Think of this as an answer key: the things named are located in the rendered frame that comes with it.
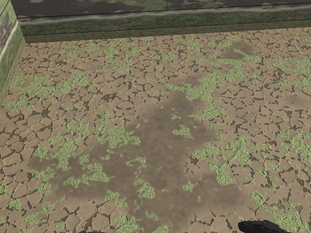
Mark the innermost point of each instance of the robot right hand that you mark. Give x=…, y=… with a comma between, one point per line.
x=259, y=226

